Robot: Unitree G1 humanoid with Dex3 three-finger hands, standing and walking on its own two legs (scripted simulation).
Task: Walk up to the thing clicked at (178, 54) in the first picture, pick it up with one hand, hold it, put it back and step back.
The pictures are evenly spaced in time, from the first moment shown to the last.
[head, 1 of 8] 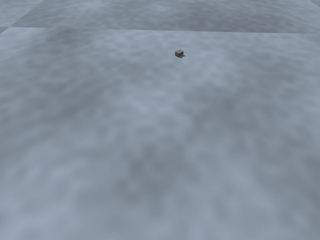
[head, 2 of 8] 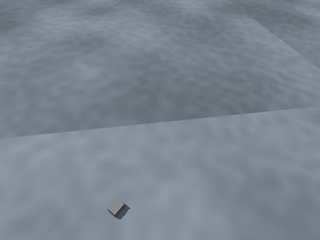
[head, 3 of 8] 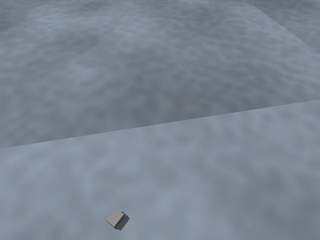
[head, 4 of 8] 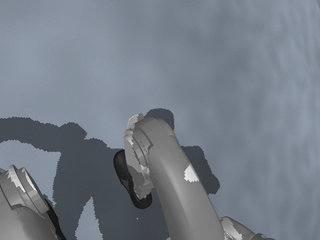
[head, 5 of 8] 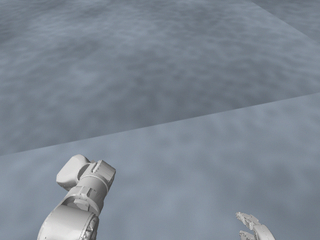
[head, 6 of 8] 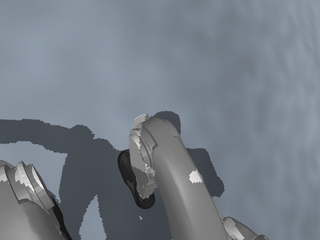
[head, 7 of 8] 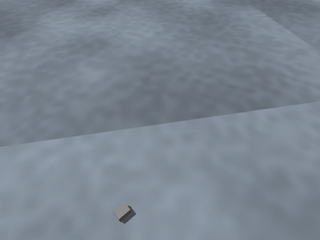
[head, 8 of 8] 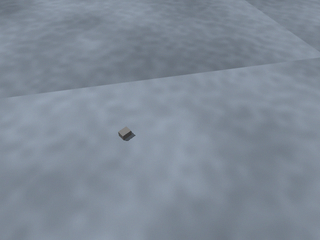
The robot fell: no
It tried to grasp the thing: yes
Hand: left
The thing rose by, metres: 0.67
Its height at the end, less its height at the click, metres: +0.00
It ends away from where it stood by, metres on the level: 0.01
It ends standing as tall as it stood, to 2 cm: yes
